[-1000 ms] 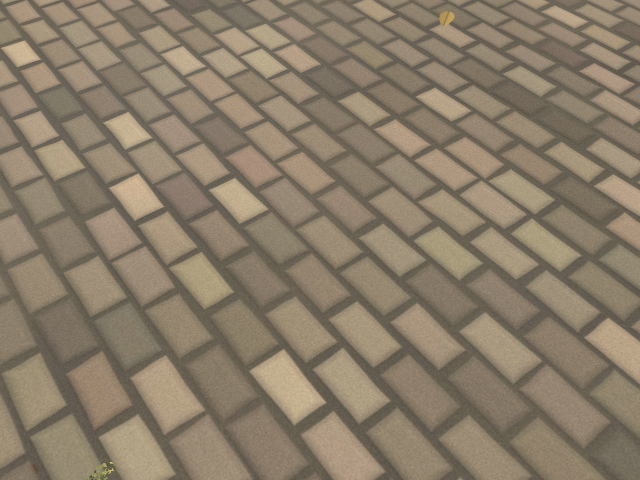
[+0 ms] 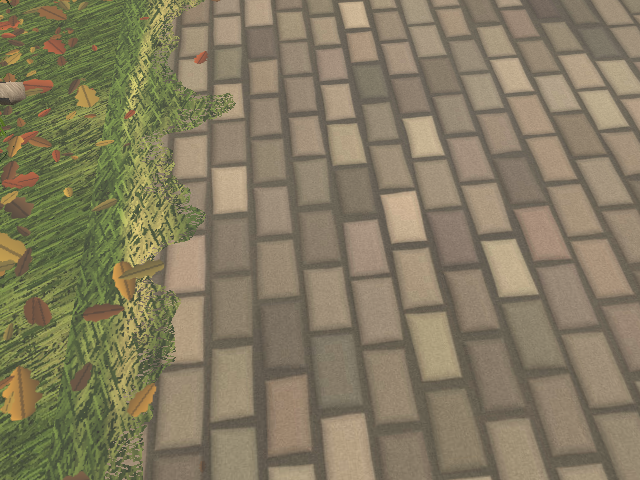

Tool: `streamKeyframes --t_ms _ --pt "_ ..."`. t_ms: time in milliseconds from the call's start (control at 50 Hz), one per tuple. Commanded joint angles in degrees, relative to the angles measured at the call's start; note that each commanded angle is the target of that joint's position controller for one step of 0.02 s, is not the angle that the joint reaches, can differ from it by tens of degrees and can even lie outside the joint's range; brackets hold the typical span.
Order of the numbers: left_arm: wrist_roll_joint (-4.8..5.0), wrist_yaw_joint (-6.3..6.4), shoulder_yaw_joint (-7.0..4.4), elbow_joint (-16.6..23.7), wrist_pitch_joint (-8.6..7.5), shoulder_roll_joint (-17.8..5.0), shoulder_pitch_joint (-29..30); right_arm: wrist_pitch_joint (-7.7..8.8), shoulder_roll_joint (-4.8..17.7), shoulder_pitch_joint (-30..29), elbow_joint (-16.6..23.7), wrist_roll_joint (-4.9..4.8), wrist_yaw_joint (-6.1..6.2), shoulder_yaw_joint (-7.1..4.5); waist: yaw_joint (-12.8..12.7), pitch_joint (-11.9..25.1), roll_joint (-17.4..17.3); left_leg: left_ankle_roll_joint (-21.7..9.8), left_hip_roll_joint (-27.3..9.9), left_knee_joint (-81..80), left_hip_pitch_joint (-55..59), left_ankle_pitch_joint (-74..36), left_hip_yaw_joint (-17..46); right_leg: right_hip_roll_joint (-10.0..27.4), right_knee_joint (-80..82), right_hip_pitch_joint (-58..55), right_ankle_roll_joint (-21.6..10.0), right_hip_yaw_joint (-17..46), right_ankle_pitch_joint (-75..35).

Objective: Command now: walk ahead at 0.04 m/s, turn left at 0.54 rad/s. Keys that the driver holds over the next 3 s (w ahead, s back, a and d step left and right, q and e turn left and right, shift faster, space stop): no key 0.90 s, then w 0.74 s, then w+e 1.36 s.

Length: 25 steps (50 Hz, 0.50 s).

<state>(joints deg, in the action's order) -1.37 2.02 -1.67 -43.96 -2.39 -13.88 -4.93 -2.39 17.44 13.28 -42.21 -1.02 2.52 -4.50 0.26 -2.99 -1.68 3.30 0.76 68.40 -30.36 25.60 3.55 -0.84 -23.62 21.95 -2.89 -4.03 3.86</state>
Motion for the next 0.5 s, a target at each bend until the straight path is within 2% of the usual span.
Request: streamKeyframes --t_ms 20,80,160,200,220,240,260,280,300,320,340,380,400,440,480,500 --pt "0.14 0.53 -2.17 2.7 -0.31 -8.3 -0.2 0.02 1.2 4.7 3.8 0.22 0.14 -0.08 0.2 7.9 7.2 0.5 -2.8 -4.7 0.5 -2.1 -1.3 15.5 10.5 -7.1 -12.9 11.1 -4.9" --pt "0.62 0.48 -2.73 2.4 0.25 -9.9 0.1 0.40 0.8 2.7 5.2 0.70 -0.29 0.67 -0.1 10.1 7.1 -0.5 -3.7 -13.5 4.6 -3.1 -1.7 16.9 10.5 -8.0 -13.8 10.1 -3.8" --pt "1.69 -0.37 -2.97 1.7 1.10 -11.1 -0.4 0.56 2.1 2.4 5.5 0.74 -1.21 0.64 -0.3 9.6 8.8 -2.6 -2.3 -25.3 10.7 -5.3 -4.1 16.8 9.3 -7.7 -12.3 9.2 2.5" --pt "2.52 -0.56 -2.54 1.0 1.69 -10.3 -0.5 0.72 1.8 5.3 4.3 0.95 -1.74 0.47 1.6 9.4 8.4 -5.0 -0.3 -37.5 17.7 -11.3 -6.4 15.4 5.5 -5.9 -9.7 7.6 3.9" --pt "2.81 -0.75 -2.07 -0.1 1.83 -8.7 -3.0 0.68 2.7 6.1 4.1 1.24 -1.79 0.14 1.8 9.0 7.8 -6.5 0.0 -43.0 21.7 -13.5 -5.6 13.5 2.6 -3.6 -6.3 6.2 6.0" --pt "2.01 -1.32 -1.03 -0.2 1.69 -5.2 -4.5 0.58 5.7 6.6 4.9 1.86 -1.51 -0.45 0.8 9.2 0.4 -9.5 -8.5 -48.9 26.3 -16.1 5.9 9.3 -6.8 1.8 -0.9 1.9 12.9" --pt "0.22 -1.88 -0.12 1.7 1.09 -2.1 -4.8 0.19 10.0 2.0 7.2 2.28 -0.96 -0.89 -2.5 6.8 -14.3 -16.8 -20.0 -50.9 24.7 -26.0 19.1 2.2 -15.0 11.0 3.8 -2.9 26.3" --pt "0.39 -1.22 -1.81 2.3 1.03 -7.4 0.2 1.31 8.5 2.7 7.2 3.79 -1.23 -0.72 1.9 6.3 -10.6 -21.2 -21.9 -53.3 17.1 -21.6 20.5 3.3 -24.4 9.5 4.2 3.3 29.1" --pt "1.51 -1.00 -2.62 1.6 1.44 -8.9 -0.5 2.59 6.5 0.2 7.0 4.09 -1.48 -0.09 0.1 5.0 -8.0 -19.7 -18.8 -53.5 15.7 -20.4 16.8 3.6 -28.9 8.9 4.0 5.2 26.1" --pt "1.47 -0.71 -2.80 -0.2 2.07 -8.1 -3.1 3.61 5.0 -2.6 6.8 3.21 -1.67 0.28 -1.4 4.8 -6.8 -17.0 -15.5 -52.7 15.8 -21.6 12.6 3.8 -30.7 8.5 4.4 5.6 22.6" --pt "0.89 -0.41 -3.00 -1.8 2.63 -7.9 -4.9 4.36 3.1 -4.0 6.7 2.35 -1.77 0.88 -2.0 5.2 -6.6 -15.4 -14.0 -52.0 16.5 -25.1 10.0 4.1 -31.6 7.9 5.0 6.0 20.0" --pt "0.86 -0.33 -2.75 -2.7 2.86 -6.4 -6.4 4.81 1.4 -4.7 5.8 2.10 -1.73 1.54 -2.9 6.0 -5.1 -14.8 -12.1 -50.2 16.9 -34.7 6.5 4.2 -30.7 4.7 6.2 6.1 17.2" --pt "1.14 -0.40 -2.34 -2.7 2.73 -5.3 -6.1 4.77 1.0 -4.5 5.4 2.11 -1.71 1.60 -2.6 6.5 -5.0 -14.7 -11.3 -49.2 18.0 -36.8 5.1 4.3 -27.1 3.2 6.5 5.7 16.5" --pt "1.41 -0.44 -1.56 -2.1 2.45 -3.9 -3.4 4.41 1.5 -2.6 4.2 1.98 -1.55 1.38 -0.6 7.0 -5.7 -15.3 -11.3 -47.5 20.9 -39.0 5.4 3.8 -19.9 1.0 6.8 4.8 17.4" --pt "1.74 -0.55 -1.36 -1.9 2.42 -4.4 -2.7 3.93 2.0 -1.6 3.2 1.79 -1.41 1.19 0.3 7.4 -6.2 -16.2 -12.3 -46.4 22.8 -38.6 7.5 3.4 -14.1 -1.1 6.7 4.3 18.8" --pt "1.86 -0.62 -1.30 -2.3 2.38 -4.5 -3.4 3.75 1.8 -2.1 2.9 1.45 -1.37 1.27 -0.2 7.2 -5.9 -15.9 -12.1 -45.8 22.8 -37.5 8.0 3.1 -9.1 -3.2 6.3 4.0 15.8"
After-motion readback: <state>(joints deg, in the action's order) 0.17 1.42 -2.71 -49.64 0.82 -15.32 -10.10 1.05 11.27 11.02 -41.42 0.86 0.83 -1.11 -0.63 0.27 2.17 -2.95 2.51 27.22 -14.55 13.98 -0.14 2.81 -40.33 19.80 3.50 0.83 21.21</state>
